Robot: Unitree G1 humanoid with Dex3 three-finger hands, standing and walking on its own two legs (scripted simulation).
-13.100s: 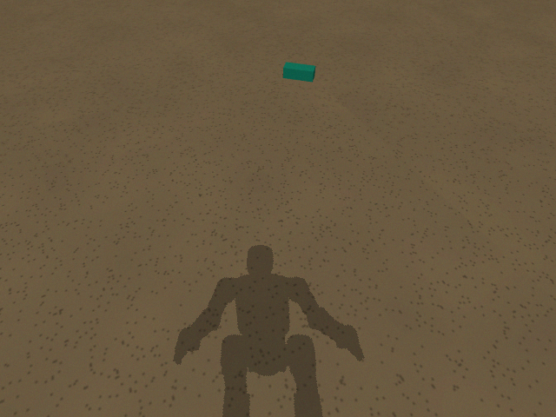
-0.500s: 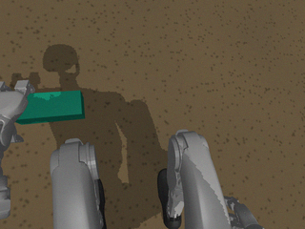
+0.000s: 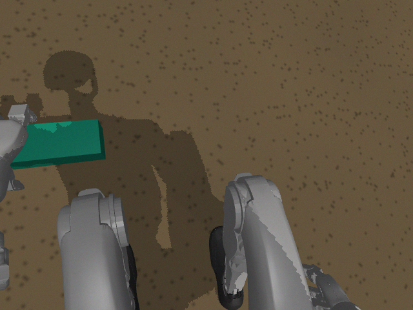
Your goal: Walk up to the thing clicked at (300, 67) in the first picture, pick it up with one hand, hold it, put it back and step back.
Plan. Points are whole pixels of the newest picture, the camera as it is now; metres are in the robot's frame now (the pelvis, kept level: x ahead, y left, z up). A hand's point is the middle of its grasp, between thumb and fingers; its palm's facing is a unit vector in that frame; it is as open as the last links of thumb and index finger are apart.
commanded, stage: rise first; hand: left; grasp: from above
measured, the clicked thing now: (55, 144) +0.45 +0.30 -0.29
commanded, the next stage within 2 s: approach in 1.58 s
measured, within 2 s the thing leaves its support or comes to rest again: neither
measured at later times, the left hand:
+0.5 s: hand (17, 154) +0.40 +0.33 -0.18, palm faces -0.45 -0.08 -0.89, open 14.3 cm
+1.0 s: hand (14, 155) +0.40 +0.33 -0.17, palm faces -0.46 -0.08 -0.88, open 14.2 cm
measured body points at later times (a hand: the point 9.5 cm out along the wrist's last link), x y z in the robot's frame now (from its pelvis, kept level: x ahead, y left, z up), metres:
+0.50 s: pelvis +0.00 +0.00 -0.01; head +0.23 +0.07 +0.37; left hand +0.42 +0.33 -0.13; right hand +0.09 -0.27 -0.12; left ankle +0.08 +0.13 -0.29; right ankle +0.09 -0.12 -0.29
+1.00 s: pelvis +0.00 +0.00 +0.00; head +0.22 +0.07 +0.38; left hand +0.42 +0.33 -0.12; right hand +0.09 -0.27 -0.12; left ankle +0.08 +0.13 -0.29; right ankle +0.09 -0.12 -0.29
